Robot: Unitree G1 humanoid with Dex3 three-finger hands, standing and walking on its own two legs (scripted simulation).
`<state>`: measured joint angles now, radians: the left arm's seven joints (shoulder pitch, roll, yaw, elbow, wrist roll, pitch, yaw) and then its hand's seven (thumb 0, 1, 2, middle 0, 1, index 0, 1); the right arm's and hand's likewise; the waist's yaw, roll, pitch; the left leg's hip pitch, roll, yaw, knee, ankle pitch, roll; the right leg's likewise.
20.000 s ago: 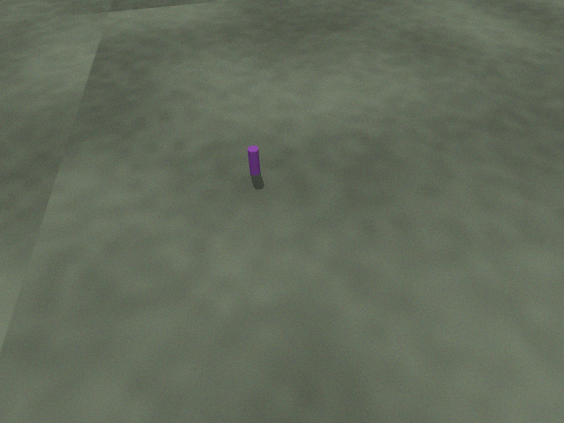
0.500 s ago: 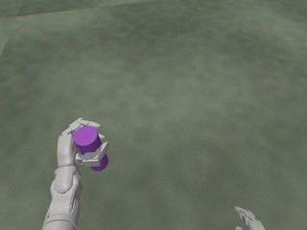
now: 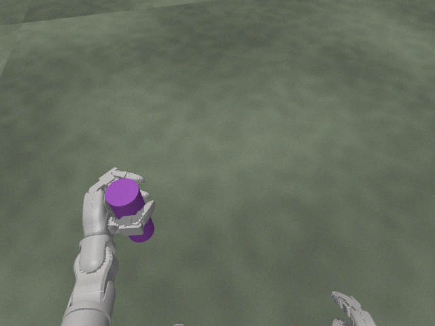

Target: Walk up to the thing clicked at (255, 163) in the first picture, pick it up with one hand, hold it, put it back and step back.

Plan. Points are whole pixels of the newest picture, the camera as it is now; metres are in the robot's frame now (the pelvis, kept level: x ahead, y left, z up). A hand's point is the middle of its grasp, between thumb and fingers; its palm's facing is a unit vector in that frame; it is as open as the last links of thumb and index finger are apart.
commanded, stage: crouch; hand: left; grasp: from the side
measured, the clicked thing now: (132, 213) +0.33 +0.18 +0.01
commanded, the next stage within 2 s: lower in 1.74 s
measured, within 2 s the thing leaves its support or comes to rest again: neither
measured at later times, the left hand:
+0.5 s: hand (147, 236) +0.37 +0.20 -0.18, palm faces +0.20 -0.98 -0.03, open 7.6 cm
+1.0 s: hand (158, 258) +0.38 +0.21 -0.40, palm faces +0.20 -0.98 -0.05, open 7.6 cm
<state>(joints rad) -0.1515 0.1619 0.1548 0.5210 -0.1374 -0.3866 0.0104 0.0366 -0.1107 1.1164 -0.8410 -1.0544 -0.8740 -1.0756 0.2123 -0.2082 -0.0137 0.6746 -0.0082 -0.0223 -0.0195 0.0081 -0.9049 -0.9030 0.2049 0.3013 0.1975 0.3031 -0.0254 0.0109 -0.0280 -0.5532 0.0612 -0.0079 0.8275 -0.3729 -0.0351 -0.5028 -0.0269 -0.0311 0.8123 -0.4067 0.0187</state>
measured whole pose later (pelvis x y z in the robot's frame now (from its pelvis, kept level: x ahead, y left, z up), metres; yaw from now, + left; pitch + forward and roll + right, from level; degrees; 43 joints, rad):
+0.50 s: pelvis -0.03 +0.00 -0.16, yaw -2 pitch +29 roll -3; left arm -0.42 0.25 0.33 0.93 -0.12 -0.75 -0.05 0.03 -0.11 1.12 -0.84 -1.06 -0.87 -1.08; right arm 0.15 -0.24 -0.02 0.70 -0.08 -0.02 0.05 0.01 -0.90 -0.90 0.20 0.30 0.20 0.30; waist -0.08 0.00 -0.19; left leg -1.48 0.08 -0.06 1.60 -0.62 -0.04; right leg -1.42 -0.01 -0.03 1.57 -0.65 0.02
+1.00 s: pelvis -0.08 +0.00 -0.35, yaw -5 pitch +31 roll -4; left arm -0.67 0.42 0.50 1.16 -0.06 -0.79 -0.09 0.03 -0.11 1.12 -0.84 -1.05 -0.88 -1.08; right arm 0.08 -0.25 0.04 0.73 -0.13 0.01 0.09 0.00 -0.93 -0.91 0.21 0.30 0.20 0.30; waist -0.15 -0.02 -0.11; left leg -2.11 0.06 -0.13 2.21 -0.66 -0.05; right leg -2.04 0.00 -0.03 2.20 -0.71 0.03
